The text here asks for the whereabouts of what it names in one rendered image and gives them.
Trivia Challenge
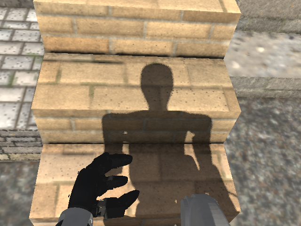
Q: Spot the robot left hand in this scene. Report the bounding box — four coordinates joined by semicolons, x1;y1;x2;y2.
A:
68;152;140;219

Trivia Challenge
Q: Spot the right robot thigh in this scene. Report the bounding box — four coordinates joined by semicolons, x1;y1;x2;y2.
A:
181;194;230;226

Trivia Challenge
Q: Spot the robot left forearm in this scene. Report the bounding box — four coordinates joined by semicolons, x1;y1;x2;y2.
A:
56;207;93;226

